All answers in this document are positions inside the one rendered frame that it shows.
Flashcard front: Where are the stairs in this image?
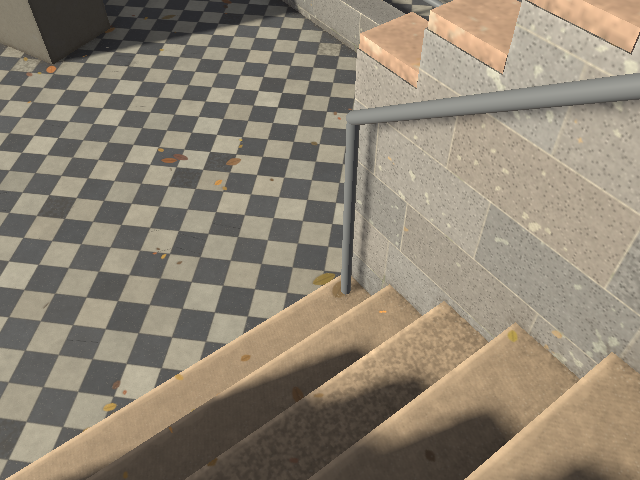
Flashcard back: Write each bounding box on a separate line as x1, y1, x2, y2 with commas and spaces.
5, 275, 640, 480

